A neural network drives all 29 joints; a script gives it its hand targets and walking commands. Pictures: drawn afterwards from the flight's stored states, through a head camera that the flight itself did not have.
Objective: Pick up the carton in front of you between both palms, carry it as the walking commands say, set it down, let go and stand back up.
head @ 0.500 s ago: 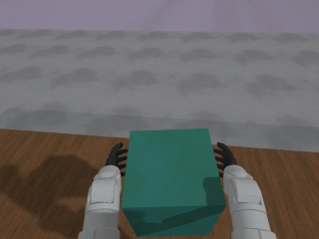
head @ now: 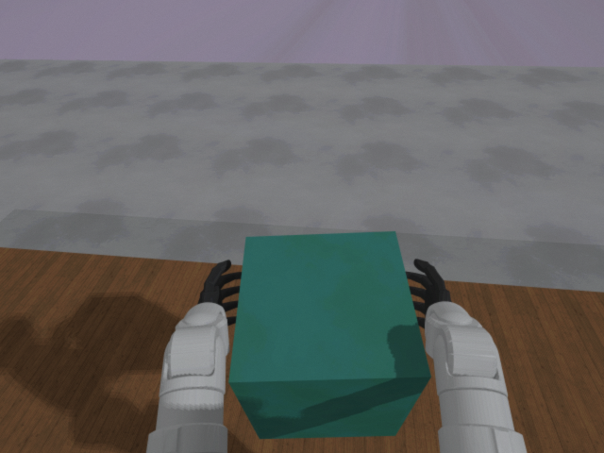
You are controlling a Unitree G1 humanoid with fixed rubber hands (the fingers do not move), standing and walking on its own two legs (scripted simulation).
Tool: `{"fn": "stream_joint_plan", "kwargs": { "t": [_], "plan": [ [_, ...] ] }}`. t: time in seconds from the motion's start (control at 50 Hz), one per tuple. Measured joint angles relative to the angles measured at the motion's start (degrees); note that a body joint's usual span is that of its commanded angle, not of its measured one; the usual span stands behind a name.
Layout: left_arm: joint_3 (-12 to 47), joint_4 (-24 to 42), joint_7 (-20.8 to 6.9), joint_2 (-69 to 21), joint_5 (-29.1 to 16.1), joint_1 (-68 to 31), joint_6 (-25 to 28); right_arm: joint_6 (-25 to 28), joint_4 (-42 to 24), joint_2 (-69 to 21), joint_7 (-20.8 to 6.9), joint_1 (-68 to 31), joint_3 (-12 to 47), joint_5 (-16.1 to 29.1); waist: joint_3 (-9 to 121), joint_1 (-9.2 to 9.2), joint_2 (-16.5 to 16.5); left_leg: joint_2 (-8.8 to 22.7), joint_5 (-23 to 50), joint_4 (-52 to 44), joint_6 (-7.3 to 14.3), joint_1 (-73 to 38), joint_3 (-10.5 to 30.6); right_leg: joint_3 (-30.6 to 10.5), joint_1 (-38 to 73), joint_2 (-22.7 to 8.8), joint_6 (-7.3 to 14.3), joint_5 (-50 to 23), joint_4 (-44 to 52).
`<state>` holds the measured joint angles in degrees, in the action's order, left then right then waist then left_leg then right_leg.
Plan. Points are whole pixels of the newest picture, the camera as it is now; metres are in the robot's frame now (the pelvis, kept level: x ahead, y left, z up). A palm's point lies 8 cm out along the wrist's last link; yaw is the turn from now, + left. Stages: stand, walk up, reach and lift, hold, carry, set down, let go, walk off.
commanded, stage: carry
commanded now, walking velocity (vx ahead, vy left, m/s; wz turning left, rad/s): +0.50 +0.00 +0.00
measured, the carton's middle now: (323, 340) +0.29 +0.00 +0.00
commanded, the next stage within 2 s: none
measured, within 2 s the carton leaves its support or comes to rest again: neither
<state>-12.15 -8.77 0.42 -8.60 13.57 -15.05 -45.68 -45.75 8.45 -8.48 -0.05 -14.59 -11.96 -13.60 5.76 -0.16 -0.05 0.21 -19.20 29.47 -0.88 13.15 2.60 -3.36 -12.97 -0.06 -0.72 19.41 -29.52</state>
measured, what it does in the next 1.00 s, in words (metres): walks ahead: left foot, then right foot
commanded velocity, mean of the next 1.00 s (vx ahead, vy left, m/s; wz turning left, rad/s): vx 0.48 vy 0.00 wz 0.00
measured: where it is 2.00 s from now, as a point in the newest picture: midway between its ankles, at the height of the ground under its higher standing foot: (321, 346)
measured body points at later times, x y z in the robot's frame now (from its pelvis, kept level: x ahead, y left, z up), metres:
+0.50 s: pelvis +0.20 +0.00 +0.00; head +0.21 -0.01 +0.45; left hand +0.49 +0.14 +0.07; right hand +0.47 -0.16 +0.07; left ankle +0.08 +0.10 -0.74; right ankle +0.18 -0.11 -0.69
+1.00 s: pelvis +0.51 -0.03 +0.00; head +0.51 -0.03 +0.45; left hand +0.79 +0.14 +0.09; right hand +0.80 -0.17 +0.09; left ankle +0.66 +0.10 -0.70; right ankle +0.37 -0.10 -0.74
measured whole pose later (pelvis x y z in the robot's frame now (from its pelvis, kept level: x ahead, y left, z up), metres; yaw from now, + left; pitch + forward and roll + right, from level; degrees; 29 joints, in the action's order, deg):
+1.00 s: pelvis +0.51 -0.03 +0.00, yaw +1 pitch +4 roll +1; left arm -7.4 20.1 5.4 -8.2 5.3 -12.8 -69.1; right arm -69.5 -22.5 -7.8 5.2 -10.6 -7.2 -6.6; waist 4.8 -2.4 -0.6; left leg 3.9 -5.8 36.6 1.7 35.8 -8.9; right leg 10.2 0.5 -0.6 2.0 21.9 -17.3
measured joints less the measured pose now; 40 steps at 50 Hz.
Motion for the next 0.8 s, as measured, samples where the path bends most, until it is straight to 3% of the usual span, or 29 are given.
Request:
{"fn": "stream_joint_plan", "kwargs": {
  "t": [0.14,0.22,0.28,0.32,0.36,0.44,0.48,0.56,0.6,0.62,0.68,0.72,0.8],
  "plan": [
    [3.6,9.0,2.6,2.4,-4.8,1.3,-9.3,-9.2,-8.9,1.2,3.1,1.3,3.8,4.0,4.4,-0.22,-0.2,1.3,-1.2,4.4,-0.5,2.4,-2.7,2.5,-3.3,-1.9,-0.2,1.9,-5.5],
    [4.6,12.5,3.7,2.8,-6.8,0.9,-15.0,-15.5,-14.0,2.4,4.6,1.9,5.0,6.0,5.5,-0.02,1.1,2.7,-5.5,8.1,-0.8,3.2,-2.6,3.9,-2.5,-1.2,-0.6,5.0,-6.5],
    [5.5,15.5,4.9,0.7,-6.5,1.5,-17.9,-18.8,-18.5,3.5,4.8,3.8,4.2,7.9,5.4,0.17,0.0,2.8,-8.6,14.1,-0.7,6.9,-6.4,5.3,-0.9,-2.1,-0.7,7.4,-6.0],
    [6.2,19.3,5.5,0.4,-6.4,3.2,-19.8,-20.3,-20.8,3.0,4.8,4.3,3.6,9.0,4.2,0.12,-1.4,1.3,-7.8,8.8,-0.2,6.9,-9.4,5.2,1.0,-3.2,-0.8,8.1,-4.6],
    [5.4,23.8,5.6,1.0,-7.1,5.7,-21.2,-20.6,-21.6,0.7,5.1,4.1,4.0,8.5,3.0,-0.53,-2.6,0.4,-1.7,4.6,1.7,4.0,-11.7,5.3,-0.5,-4.6,-0.9,7.2,-9.9],
    [4.5,27.7,5.6,1.2,-8.5,7.9,-22.7,-21.9,-24.8,0.8,5.6,6.0,7.4,7.8,1.4,0.05,0.9,2.2,-3.7,-1.8,1.9,-2.5,-12.1,8.7,-10.1,-2.4,-0.1,10.2,-26.1],
    [4.6,28.4,5.5,1.1,-8.9,7.1,-23.0,-22.6,-27.2,0.9,6.0,6.4,7.3,7.8,0.6,0.78,2.1,3.0,-2.8,-6.3,0.7,-5.9,-11.4,10.6,-14.1,-1.7,0.4,9.7,-24.0],
    [5.5,29.9,5.2,0.9,-8.8,5.5,-22.7,-23.2,-30.8,0.9,6.0,5.9,6.1,8.0,-0.8,1.88,2.8,4.1,-4.4,-10.2,-0.3,-12.3,-10.5,13.5,-17.5,-0.9,1.0,-1.8,-8.2],
    [5.9,30.2,5.0,0.8,-8.4,4.8,-22.8,-23.4,-31.8,0.9,6.0,5.8,5.5,8.2,-1.3,1.95,2.6,5.2,-8.2,-5.5,-1.1,-14.1,-10.7,16.2,-15.1,-0.1,2.0,-7.0,-1.1],
    [6.4,29.6,5.0,0.7,-8.2,4.4,-22.7,-23.5,-32.1,0.9,5.9,5.9,4.9,8.3,-1.3,1.93,2.7,6.3,-10.3,0.1,-1.2,-13.3,-10.7,16.9,-13.7,0.1,3.7,-11.1,-1.2],
    [7.1,27.1,4.9,0.7,-7.3,4.2,-22.8,-23.9,-30.3,0.9,5.5,6.0,3.7,8.3,-0.9,0.80,1.9,5.4,-8.4,25.6,-0.1,-2.7,-6.5,17.6,-11.4,0.1,7.0,-6.3,-4.5],
    [6.8,26.5,4.9,0.8,-7.1,4.9,-23.4,-24.3,-28.7,0.9,5.4,5.9,4.0,8.1,-0.9,0.08,1.0,4.4,-5.4,35.3,1.1,5.1,-6.0,17.4,-8.2,0.1,6.4,-5.3,-1.4],
    [5.9,27.0,5.0,0.9,-7.3,5.8,-23.5,-23.8,-27.1,0.9,5.2,5.5,5.2,7.6,-1.0,-1.56,-0.5,4.6,0.9,32.0,1.5,15.5,-7.6,16.3,-1.2,0.2,5.8,-5.7,6.6]
  ]
}}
